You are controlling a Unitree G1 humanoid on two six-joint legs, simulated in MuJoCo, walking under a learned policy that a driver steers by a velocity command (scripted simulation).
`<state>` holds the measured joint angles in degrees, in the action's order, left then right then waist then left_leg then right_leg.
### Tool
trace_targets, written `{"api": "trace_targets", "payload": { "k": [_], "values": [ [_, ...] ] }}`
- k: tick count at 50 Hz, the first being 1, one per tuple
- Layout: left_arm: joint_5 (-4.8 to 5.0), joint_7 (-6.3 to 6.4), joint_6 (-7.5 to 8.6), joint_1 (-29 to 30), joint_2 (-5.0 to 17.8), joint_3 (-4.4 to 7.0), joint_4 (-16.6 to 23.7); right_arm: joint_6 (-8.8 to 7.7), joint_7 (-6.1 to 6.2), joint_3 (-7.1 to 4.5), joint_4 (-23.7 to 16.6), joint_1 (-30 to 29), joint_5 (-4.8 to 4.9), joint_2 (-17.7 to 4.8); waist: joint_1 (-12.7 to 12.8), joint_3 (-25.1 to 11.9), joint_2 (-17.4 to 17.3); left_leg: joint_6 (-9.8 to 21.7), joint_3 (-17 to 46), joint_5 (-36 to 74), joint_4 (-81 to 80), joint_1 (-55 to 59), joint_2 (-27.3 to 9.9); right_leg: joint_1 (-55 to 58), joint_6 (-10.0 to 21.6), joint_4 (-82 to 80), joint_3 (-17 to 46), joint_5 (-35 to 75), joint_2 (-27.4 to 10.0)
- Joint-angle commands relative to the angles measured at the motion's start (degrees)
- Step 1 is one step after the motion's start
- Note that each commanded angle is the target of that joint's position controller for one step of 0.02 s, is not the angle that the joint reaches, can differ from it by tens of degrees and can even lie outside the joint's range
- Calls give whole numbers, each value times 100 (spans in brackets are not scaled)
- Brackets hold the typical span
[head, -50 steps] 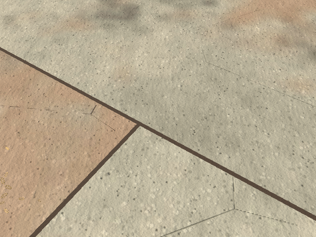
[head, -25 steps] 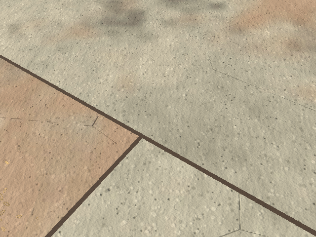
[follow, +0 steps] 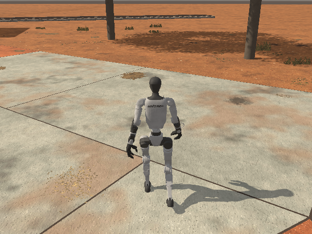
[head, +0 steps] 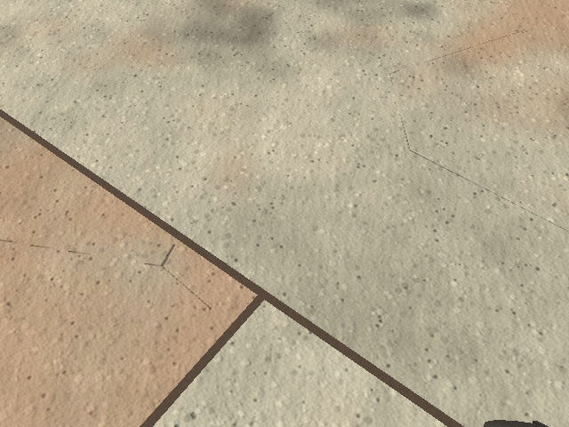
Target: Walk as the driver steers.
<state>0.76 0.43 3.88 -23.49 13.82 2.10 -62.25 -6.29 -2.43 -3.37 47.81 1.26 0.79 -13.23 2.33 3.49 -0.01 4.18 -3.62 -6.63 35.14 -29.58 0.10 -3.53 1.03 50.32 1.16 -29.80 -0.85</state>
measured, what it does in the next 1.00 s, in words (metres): walks ahead: right foot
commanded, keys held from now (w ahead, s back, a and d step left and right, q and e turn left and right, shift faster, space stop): w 0.60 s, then w+q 0.40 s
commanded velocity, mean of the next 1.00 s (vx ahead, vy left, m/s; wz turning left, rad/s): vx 0.50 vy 0.00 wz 0.13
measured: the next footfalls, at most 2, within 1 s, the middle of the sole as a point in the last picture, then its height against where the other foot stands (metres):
right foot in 0.52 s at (369, 414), level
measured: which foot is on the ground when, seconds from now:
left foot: down 0.00-0.54, up 0.56-1.00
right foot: up 0.00-0.50, down 0.52-1.00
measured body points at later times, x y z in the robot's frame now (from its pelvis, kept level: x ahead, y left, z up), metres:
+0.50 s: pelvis +0.28 -0.03 +0.01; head +0.31 -0.03 +0.46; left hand +0.49 +0.20 -0.09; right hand +0.23 -0.29 -0.13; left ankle +0.12 +0.09 -0.71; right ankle +0.44 -0.14 -0.71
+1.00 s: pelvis +0.56 -0.04 +0.02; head +0.58 -0.03 +0.47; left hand +0.52 +0.23 -0.12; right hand +0.76 -0.25 -0.09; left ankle +0.72 +0.13 -0.68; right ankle +0.43 -0.14 -0.71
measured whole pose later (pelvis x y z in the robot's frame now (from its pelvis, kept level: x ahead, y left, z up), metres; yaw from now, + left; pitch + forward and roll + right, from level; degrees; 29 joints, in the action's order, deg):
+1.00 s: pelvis +0.56 -0.04 +0.02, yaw +10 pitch +2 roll -2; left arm -0.1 1.1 4.8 -18.2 13.6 3.3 -57.2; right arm -3.1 -2.3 -3.5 48.6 5.7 1.2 -13.1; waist 3.3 0.5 -1.8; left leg 3.4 -0.7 1.4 36.9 -37.5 -4.7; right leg 5.8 0.8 11.6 -12.9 -19.0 1.9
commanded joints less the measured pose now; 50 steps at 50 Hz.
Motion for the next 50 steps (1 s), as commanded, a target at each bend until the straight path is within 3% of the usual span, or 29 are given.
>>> {"api": "trace_targets", "payload": {
  "k": [1,2,3,4,6,7,11,15,19,22,24,25,26,27,28,29,30,31,32,34,36,39,43,47,50],
  "values": [
    [243,-61,364,279,692,88,620,-26,24,-212,262,1646,-7,-845,-744,-1279,-815,1085,3536,-1185,-1974,4069,-1940,-3750,294,2923,496,362,-121],
    [194,-4,390,535,701,104,672,-52,15,-162,172,1151,-38,-733,-536,-931,-231,964,2822,-457,-2109,3157,-1751,-3458,309,2591,397,925,-438],
    [102,36,341,577,663,160,657,-81,-11,-125,160,919,-93,-594,-340,-675,-154,883,2267,108,-2248,2474,-1533,-3140,305,2263,364,1216,-631],
    [78,34,250,395,549,170,621,-98,-29,-82,205,865,-140,-461,-154,-654,-289,857,1940,244,-2410,2124,-1388,-2805,316,2077,409,1385,-767],
    [69,45,114,291,352,167,609,-115,-12,-80,341,1038,-111,-478,-53,-507,-351,958,1588,376,-2680,1796,-1279,-2696,263,1709,326,1444,-842],
    [56,55,72,443,371,181,673,-119,26,-93,393,1127,-103,-565,-39,-370,-342,989,1454,398,-2797,1706,-1256,-2847,213,1491,291,1576,-875],
    [-42,52,60,1403,452,227,1017,-60,201,-129,522,1568,-96,-785,-238,-50,-239,958,1196,450,-3016,2005,-1227,-3723,-18,207,230,2717,-896],
    [-20,-30,135,2181,322,174,1229,-11,274,-129,622,1918,-37,-859,-480,52,-287,753,760,507,-3026,2198,-1042,-3510,-52,-1155,-36,3681,-629],
    [34,-144,174,2798,311,116,1459,71,287,-154,824,2323,1,-893,-674,216,-287,735,700,606,-2795,2886,-1262,-3617,8,-1797,-104,3523,-484],
    [56,-250,234,2905,432,128,1605,163,321,-209,891,2344,25,-972,-569,185,-365,644,765,1119,-2402,3449,-1531,-3552,203,-2088,-92,2938,-407],
    [61,-268,266,2383,660,227,1509,216,333,-243,840,2135,25,-1074,-223,-175,-535,508,684,2541,-1789,3544,-1509,-2642,373,-2192,-308,2566,-140],
    [49,-248,268,1597,860,350,1269,250,329,-219,805,2001,20,-1024,194,-638,-511,378,467,3365,-871,3367,-1255,-1567,517,-2295,-484,2624,70],
    [4,-200,260,502,1211,492,969,255,325,-134,707,1990,-34,-849,593,-1411,-286,183,244,2806,561,2474,-942,143,795,-2074,-19,2711,-355],
    [-91,-172,219,-312,1789,641,802,151,257,56,636,2661,-68,-212,423,-2307,1023,-272,29,363,2921,51,-13,2505,1711,-2302,2559,1892,-1876],
    [-55,-191,208,-332,1411,501,778,-2,230,76,692,2561,8,-257,450,-2647,1354,-252,884,-2577,3914,-873,329,2809,1893,-3260,4163,1376,-2229],
    [-4,-191,224,163,1069,390,846,-99,207,-62,544,2044,176,-777,401,-1818,1049,-111,1067,-2359,4322,-1425,-52,2166,1562,-3337,3396,1164,-2024],
    [-14,-186,227,706,844,314,1002,-134,226,-70,425,1640,208,-863,243,-1238,659,-36,870,-1808,4139,-1414,-393,1269,1359,-3446,2561,1495,-1822],
    [-64,-203,237,1115,637,249,1063,-101,269,-103,427,1461,150,-831,61,-812,294,-41,789,-1356,3760,-1154,-630,393,1231,-3666,1907,1894,-1620],
    [-121,-213,275,1303,493,204,1069,-7,301,-146,461,1556,110,-759,-147,-633,393,-38,844,-1053,3428,-765,-822,-164,1098,-3867,1445,2109,-1436],
    [-153,-215,312,1273,471,206,958,179,311,-129,554,1812,117,-477,-306,-492,504,-75,867,-821,3187,-372,-899,-692,1073,-4183,899,2335,-1284],
    [-178,-151,348,1095,643,252,850,268,330,-147,479,1651,116,-449,-327,-294,421,-145,966,-443,2915,-651,-880,-780,1101,-4359,485,2703,-1276],
    [-188,-42,340,913,731,275,781,268,312,-184,306,1196,67,-474,-234,-155,291,-229,1137,427,2094,-1193,-764,-472,1012,-4422,21,3136,-1259],
    [-150,51,312,813,780,257,790,224,186,-124,63,527,33,-343,-42,2,271,-236,689,1364,862,-1023,-647,-300,804,-4525,-643,3286,-1144],
    [-90,89,179,339,857,289,644,227,38,-34,-307,-143,33,-221,214,248,146,-124,406,1122,231,-1414,-587,643,770,-4254,-918,3733,-1417],
    [-39,119,25,359,991,340,679,229,-97,-46,-587,-309,57,-286,116,222,247,56,61,340,24,-1305,-403,1152,679,-3681,-1116,4999,-1608]
  ]
}}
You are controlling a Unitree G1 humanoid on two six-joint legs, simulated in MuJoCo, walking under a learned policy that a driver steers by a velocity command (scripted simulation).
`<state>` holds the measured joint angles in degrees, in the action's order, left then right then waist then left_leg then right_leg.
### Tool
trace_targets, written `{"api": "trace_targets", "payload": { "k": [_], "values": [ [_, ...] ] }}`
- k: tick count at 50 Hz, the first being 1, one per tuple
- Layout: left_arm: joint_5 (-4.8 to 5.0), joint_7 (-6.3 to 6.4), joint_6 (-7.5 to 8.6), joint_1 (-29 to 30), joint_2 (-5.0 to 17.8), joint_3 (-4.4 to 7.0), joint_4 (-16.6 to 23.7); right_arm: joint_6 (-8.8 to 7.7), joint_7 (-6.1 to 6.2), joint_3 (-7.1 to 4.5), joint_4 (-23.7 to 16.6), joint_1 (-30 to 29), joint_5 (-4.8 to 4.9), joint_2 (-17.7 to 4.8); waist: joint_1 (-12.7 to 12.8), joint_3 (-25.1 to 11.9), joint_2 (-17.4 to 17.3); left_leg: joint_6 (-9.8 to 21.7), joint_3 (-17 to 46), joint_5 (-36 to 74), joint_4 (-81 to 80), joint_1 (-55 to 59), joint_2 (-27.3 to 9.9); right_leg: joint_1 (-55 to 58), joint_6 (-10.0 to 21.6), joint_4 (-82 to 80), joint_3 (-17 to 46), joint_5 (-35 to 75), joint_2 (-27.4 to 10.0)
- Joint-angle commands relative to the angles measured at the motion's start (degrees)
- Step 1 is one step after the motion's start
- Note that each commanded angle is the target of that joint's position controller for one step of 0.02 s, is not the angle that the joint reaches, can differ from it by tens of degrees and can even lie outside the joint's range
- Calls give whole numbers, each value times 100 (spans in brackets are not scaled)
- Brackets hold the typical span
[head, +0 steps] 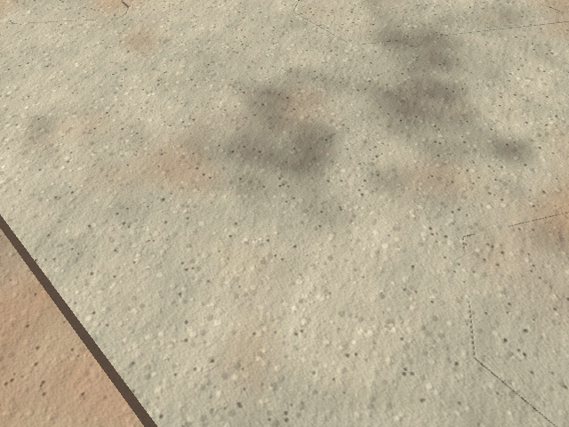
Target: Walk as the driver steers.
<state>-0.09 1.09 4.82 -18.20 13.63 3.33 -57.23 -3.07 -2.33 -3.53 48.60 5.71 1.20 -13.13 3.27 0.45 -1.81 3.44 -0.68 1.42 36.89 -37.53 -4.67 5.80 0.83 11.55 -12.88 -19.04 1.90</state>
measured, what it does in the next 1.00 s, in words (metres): walks ahead: left foot, then right foot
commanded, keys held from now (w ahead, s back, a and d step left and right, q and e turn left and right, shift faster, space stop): w+q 0.44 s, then q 0.10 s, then e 0.46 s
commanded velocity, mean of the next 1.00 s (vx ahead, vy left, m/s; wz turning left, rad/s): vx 0.33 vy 0.00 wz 0.26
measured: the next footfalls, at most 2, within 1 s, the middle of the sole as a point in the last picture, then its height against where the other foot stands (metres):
left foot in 0.08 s outside the picture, level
right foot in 0.56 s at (321, 402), level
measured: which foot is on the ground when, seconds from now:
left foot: up 0.00-0.06, down 0.08-0.58, up 0.60-0.94, down 0.96-1.00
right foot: down 0.00-0.10, up 0.12-0.54, down 0.56-0.98, up 1.00-1.00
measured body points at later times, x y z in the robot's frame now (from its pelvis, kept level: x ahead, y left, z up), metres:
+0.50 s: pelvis +0.29 +0.04 +0.01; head +0.32 +0.06 +0.46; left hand +0.44 +0.33 -0.08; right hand +0.41 -0.23 -0.10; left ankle +0.19 +0.11 -0.73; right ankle +0.51 -0.07 -0.70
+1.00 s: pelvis +0.42 +0.06 +0.00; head +0.44 +0.08 +0.45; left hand +0.46 +0.36 -0.12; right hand +0.64 -0.17 -0.09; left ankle +0.41 +0.18 -0.74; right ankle +0.51 -0.04 -0.73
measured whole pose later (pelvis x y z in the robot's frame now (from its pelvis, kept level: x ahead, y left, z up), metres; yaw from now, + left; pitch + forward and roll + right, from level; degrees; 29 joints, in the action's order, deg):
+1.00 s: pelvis +0.42 +0.06 +0.00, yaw +13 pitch +1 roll +0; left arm 1.2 0.9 -1.1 -10.6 17.5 4.3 -45.0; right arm -0.3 2.3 -3.4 40.1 8.6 -1.0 -15.3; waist 2.1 2.0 1.9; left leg 0.0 3.0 -12.3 29.0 -17.3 1.3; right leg -22.3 1.2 31.9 7.8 -14.0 4.8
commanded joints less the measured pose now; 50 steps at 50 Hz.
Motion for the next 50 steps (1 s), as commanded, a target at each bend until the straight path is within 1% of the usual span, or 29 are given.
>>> {"api": "trace_targets", "payload": {
  "k": [1,3,4,5,6,7,8,9,10,11,15,19,22,25,27,28,29,30,31,32,33,34,37,40,44,47,48,49,50],
  "values": [
    [53,75,-109,-72,1099,242,236,-86,-140,-71,-715,-642,21,-388,-106,364,555,229,-428,-752,-147,-143,251,264,633,545,193,4931,-1890],
    [54,127,-196,100,1261,286,347,-55,-157,-258,-618,245,39,-747,-656,-248,781,493,-700,-1179,-140,1186,702,132,486,1947,55,6530,-1814],
    [77,136,-208,211,1251,268,418,-47,-94,-447,-409,1166,51,-1095,-1154,-730,632,726,-563,-789,-589,2614,868,-487,287,3232,-53,6096,-1569],
    [-52,113,-125,88,998,175,589,12,59,-616,-274,1892,25,-1668,-1268,-1327,-331,1127,1173,-608,-622,4377,-228,-2089,44,5132,-61,3420,-1203],
    [-42,-16,109,-291,294,-42,840,-33,56,-606,-443,1611,19,-1899,-654,-1980,-1362,2300,4574,-1351,-1574,6014,-1503,-4377,-243,7046,913,-1303,150],
    [163,-117,361,391,841,76,966,-55,36,-454,-438,1787,-42,-1424,-1028,-2015,-546,1990,4469,-1329,-1952,6079,-1415,-5008,-36,7236,1898,-1207,-152],
    [297,-150,455,775,906,96,1118,-97,46,-387,-442,1575,-58,-1158,-968,-1319,-311,1721,3473,-874,-1903,5472,-1201,-5234,98,6945,1823,-764,-399],
    [214,-110,465,835,828,96,1086,-137,29,-342,-516,1156,-26,-1021,-657,-756,281,1524,2731,-221,-1950,4493,-909,-4984,92,6356,1771,-377,-655],
    [75,-62,407,812,904,165,1045,-153,43,-287,-603,835,-34,-835,-457,-552,307,1398,2261,187,-2023,3815,-707,-4610,38,5865,1737,-175,-828],
    [33,-58,317,711,892,189,1057,-155,64,-255,-685,695,-74,-775,-295,-452,190,1368,2084,408,-2155,3328,-567,-4241,-19,5650,1753,-40,-917],
    [-75,-18,106,946,681,173,1273,-173,206,-331,-724,866,-36,-1090,-224,-254,6,1382,1662,813,-2425,2590,-356,-4129,-383,4511,1575,606,-847],
    [-41,-54,139,1819,526,95,1558,-98,304,-340,-707,1148,4,-1126,-554,-105,-250,1028,1401,84,-2340,2370,-13,-3868,-445,2702,1526,2015,-504],
    [42,-127,198,2230,599,87,1747,-62,310,-344,-644,1361,18,-1147,-730,-57,-388,900,1658,-401,-2197,2427,-99,-3543,-393,2013,1540,2429,-295],
    [-7,-187,278,2170,850,167,1841,50,378,-344,-627,1444,14,-1107,-635,-107,-510,692,2061,272,-1402,2939,-171,-3350,-228,1544,1642,2057,-116],
    [-44,-194,344,1638,967,229,1726,117,429,-331,-776,1200,0,-1054,-316,-345,-631,458,2223,713,-701,3063,-14,-2692,-26,1216,1560,2114,-69],
    [-149,-183,377,1129,1118,268,1623,103,432,-261,-872,1082,-35,-860,-79,-740,-511,227,1937,863,41,2943,272,-1880,183,1141,1616,2934,-383],
    [-298,-164,376,415,1430,297,1579,80,448,-139,-1032,1156,-152,-557,103,-1607,261,-53,1452,-616,1587,2210,658,-362,557,1558,2543,4805,-1456],
    [-275,-212,266,167,1625,349,1386,39,408,-60,-946,2578,-40,-323,-473,-2446,2141,-390,1190,-4311,3258,673,1375,1208,1847,1525,4790,5430,-2791],
    [-61,-255,195,283,1141,252,1446,76,394,-134,-624,2798,1,-897,-380,-2350,1437,-490,1477,-4053,3816,353,943,887,1814,1271,5156,3785,-2659],
    [-17,-270,138,590,728,119,1512,156,391,-180,-633,2094,-4,-1087,-193,-1508,940,-582,1277,-3699,3900,163,757,185,1524,1180,4265,3196,-2244],
    [-65,-295,71,989,574,9,1553,231,424,-173,-731,1613,-93,-1061,-279,-1096,529,-628,963,-3377,3551,307,497,-567,1322,1039,3751,2941,-1899],
    [-47,-302,15,1250,531,-30,1586,282,447,-191,-879,1221,-186,-1053,-328,-682,522,-659,812,-3145,3066,443,334,-1252,1277,893,3475,2988,-1679],
    [-84,-253,-106,1327,935,93,1511,302,481,-85,-945,1180,-169,-603,-516,-550,1014,-709,361,-3049,1364,1479,427,-2065,1151,773,2808,3885,-1110],
    [16,-174,-214,1149,1274,241,1532,315,544,-102,-927,1098,-110,-713,-433,-967,1011,-711,396,-2440,744,1803,564,-1792,1277,733,3103,3435,-1273],
    [103,-84,-399,1182,1247,279,1606,364,533,-129,-1054,642,-110,-763,-335,-605,999,-580,504,-2088,184,1892,626,-2173,1148,458,3526,1105,-1180],
    [156,2,-524,1215,1160,270,1650,227,460,-146,-1019,782,-110,-709,-523,-475,995,-400,362,-1377,-1075,2543,690,-2447,899,739,3589,852,-918],
    [161,27,-546,1107,1041,236,1660,191,457,-198,-1020,896,-141,-878,-557,-547,832,-256,539,-1157,-1430,3038,366,-2734,678,1021,3499,651,-740],
    [111,19,-541,1021,760,153,1732,197,501,-278,-1062,1115,-258,-1247,-543,-719,81,143,1386,-973,-1683,3604,-713,-3346,353,1979,3040,-216,-379],
    [143,11,-495,1078,686,154,1957,246,466,-373,-1030,940,-401,-1587,-370,-380,-1444,928,2590,-270,-2112,3178,-1642,-4157,54,3072,1791,-1247,452]
  ]
}}
Velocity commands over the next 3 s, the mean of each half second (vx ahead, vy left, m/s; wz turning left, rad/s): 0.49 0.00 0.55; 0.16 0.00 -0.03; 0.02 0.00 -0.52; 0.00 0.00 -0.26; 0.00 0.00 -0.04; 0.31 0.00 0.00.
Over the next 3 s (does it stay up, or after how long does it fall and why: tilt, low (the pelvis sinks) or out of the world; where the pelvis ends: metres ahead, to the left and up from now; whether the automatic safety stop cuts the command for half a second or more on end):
stays up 0.58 -0.02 0.01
